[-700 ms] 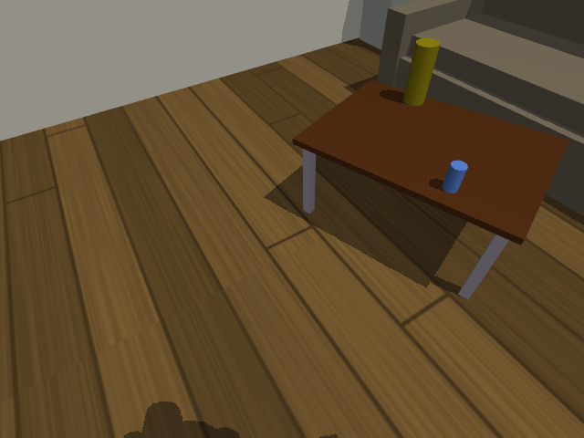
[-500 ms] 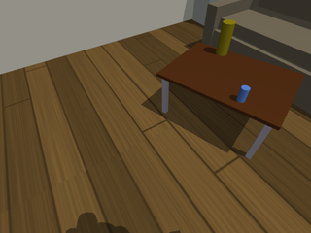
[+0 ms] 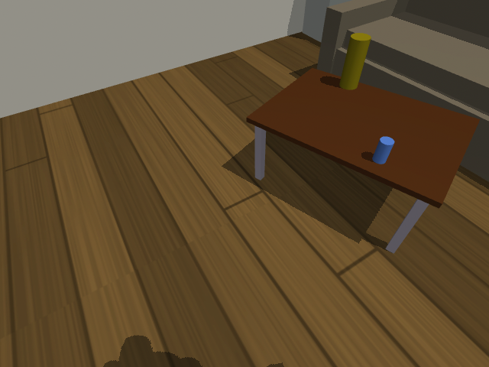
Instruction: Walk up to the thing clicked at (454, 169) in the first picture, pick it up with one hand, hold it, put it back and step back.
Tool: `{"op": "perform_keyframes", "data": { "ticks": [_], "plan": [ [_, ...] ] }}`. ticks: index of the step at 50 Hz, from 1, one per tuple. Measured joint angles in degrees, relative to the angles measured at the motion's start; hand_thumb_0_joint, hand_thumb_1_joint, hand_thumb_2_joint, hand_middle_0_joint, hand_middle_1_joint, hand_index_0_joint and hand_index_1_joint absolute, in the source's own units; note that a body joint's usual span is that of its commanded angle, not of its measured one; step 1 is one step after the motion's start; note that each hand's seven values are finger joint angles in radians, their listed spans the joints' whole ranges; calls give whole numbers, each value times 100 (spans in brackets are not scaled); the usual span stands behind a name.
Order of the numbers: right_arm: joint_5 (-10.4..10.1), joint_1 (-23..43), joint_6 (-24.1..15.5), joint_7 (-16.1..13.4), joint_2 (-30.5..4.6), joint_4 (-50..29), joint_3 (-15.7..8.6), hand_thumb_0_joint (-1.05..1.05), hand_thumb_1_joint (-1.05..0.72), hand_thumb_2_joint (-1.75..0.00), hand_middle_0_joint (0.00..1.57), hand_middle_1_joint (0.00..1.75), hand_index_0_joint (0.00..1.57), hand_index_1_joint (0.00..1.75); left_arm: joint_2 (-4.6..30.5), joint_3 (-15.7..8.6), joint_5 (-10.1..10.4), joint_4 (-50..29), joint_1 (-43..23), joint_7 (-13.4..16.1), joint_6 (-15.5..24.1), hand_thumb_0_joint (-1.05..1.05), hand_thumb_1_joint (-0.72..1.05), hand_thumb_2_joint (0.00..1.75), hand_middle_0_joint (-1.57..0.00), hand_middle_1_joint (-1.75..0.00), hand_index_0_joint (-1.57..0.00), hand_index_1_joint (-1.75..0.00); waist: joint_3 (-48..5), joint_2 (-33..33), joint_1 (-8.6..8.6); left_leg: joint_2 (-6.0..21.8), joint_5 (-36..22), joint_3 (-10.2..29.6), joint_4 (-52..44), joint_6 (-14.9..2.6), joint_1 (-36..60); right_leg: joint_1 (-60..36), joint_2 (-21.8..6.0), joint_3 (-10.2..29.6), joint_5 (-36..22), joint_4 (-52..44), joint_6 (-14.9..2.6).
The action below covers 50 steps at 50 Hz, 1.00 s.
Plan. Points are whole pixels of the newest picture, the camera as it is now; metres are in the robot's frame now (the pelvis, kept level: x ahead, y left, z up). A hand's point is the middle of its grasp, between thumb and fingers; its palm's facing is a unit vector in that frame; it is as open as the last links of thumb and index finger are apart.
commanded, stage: stand
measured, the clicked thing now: (383, 150) +0.92 -0.54 -0.30
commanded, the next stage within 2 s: walk up in 0.42 s
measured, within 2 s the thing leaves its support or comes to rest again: neither
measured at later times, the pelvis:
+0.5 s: pelvis +0.01 +0.00 -0.01, yaw -3 degrees
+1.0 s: pelvis +0.14 -0.05 -0.02, yaw -16 degrees
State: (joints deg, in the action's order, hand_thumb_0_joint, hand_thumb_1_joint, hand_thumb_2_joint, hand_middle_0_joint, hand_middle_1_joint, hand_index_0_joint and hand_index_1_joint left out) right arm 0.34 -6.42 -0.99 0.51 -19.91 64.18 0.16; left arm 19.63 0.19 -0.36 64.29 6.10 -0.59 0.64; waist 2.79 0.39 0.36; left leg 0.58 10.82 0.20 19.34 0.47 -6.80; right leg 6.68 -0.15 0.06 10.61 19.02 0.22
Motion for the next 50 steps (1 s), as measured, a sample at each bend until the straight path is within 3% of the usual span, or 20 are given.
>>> {"op": "perform_keyframes", "data": {
  "ticks": [21, 24, 26, 28, 32, 34, 35, 36, 38, 40, 42, 50],
  "plan": [
    [-3, -21, 7, -1, -2, 22, 2, 1, -91, -90, 20, 30, 21, 30, 3, 8, -1, 15, 45, 13, 4, 1, 90, 90, -20, -30, -20, -30, -4, 12, 1, -7, 0, 10, -44, -7, 39, -51, -7, -10, -5, -62, 10],
    [105, -74, -56, 122, -22, -283, -191, 1, -90, -90, 20, 30, 21, 30, 57, -167, -61, -291, 342, -123, -15, 1, 90, 90, -20, -30, -20, -30, -25, -50, 51, -4, 578, -243, 389, -152, -62, 285, 2, 218, 621, 671, -85],
    [125, -140, -154, 168, -76, -558, -324, 1, -90, -90, 21, 30, 21, 30, 111, -246, -91, -383, 534, -188, -82, 1, 90, 90, -20, -30, -20, -30, -56, -26, -6, 58, 423, -437, 439, -204, -57, 795, -10, 155, 1188, 1745, -124],
    [139, -255, -223, 177, -122, -770, -407, 0, -90, -90, 21, 30, 21, 30, 204, -285, -108, -457, 631, -249, -107, 1, 90, 90, -20, -30, -20, -30, -14, -36, -94, 102, 473, -561, 441, -180, 17, 1247, -101, 53, 1336, 2521, -127],
    [215, -522, -147, 245, -349, -926, -509, 0, -90, -90, 21, 30, 21, 30, 334, -372, -79, -726, 808, -409, -13, 1, 90, 90, -20, -30, -20, -30, 89, 60, -111, 280, 735, -770, 511, -65, 268, 1524, -348, -108, 1204, 2303, -85],
    [229, -600, -55, 279, -481, -972, -553, 0, -90, -90, 21, 30, 21, 30, 400, -430, -88, -862, 935, -440, 71, 1, 90, 90, -20, -30, -20, -30, 129, 130, -99, 413, 1089, -867, 934, -31, 274, 1381, -395, -187, 773, 1788, -59],
    [228, -640, -8, 283, -539, -1008, -564, 1, -90, -90, 21, 30, 21, 30, 449, -468, -97, -930, 1002, -424, 139, 1, 90, 90, -20, -30, -20, -30, 149, 183, -99, 526, 1387, -860, 1378, -109, 172, 1303, -335, -217, 372, 1650, -46],
    [223, -664, 48, 272, -595, -1025, -579, 1, -90, -90, 21, 30, 21, 30, 460, -516, -113, -991, 1032, -370, 205, 1, 90, 90, -20, -30, -20, -30, 201, 301, -95, 630, 1725, -672, 2060, -188, -41, 1311, -215, -289, 291, 1833, -58],
    [199, -651, 196, 260, -630, -1002, -574, 1, -91, -90, 20, 30, 21, 30, 426, -540, -99, -1113, 1132, -255, 280, 1, 90, 90, -20, -30, -20, -30, 224, 412, 11, 438, 1994, -170, 3418, -162, -612, 1308, -46, -291, 554, 2076, -134],
    [155, -587, 239, 281, -651, -1024, -544, 1, -91, -90, 20, 30, 20, 29, 330, -481, -45, -1172, 1246, -200, 291, 1, 90, 90, -20, -30, -20, -30, 264, 507, 94, 299, 1738, 7, 4193, -131, -1124, 1097, 84, -222, 576, 1856, -210],
    [125, -564, 192, 306, -638, -1120, -506, 1, -91, -90, 20, 30, 20, 29, 246, -417, -12, -1215, 1367, -159, 299, 1, 90, 90, -20, -30, -20, -30, 284, 563, 130, 311, 1394, 33, 4335, -111, -1555, 837, 161, -150, 478, 1505, -205],
    [247, -713, 185, 500, -507, -1566, -512, 1, -91, -90, 20, 30, 21, 30, 192, -326, -14, -1472, 1800, -110, 391, 1, 90, 90, -21, -30, -20, -31, 166, 489, 194, 602, 650, 197, 3140, 48, -2335, 328, 231, 217, 712, 1125, -124]
  ]
}}
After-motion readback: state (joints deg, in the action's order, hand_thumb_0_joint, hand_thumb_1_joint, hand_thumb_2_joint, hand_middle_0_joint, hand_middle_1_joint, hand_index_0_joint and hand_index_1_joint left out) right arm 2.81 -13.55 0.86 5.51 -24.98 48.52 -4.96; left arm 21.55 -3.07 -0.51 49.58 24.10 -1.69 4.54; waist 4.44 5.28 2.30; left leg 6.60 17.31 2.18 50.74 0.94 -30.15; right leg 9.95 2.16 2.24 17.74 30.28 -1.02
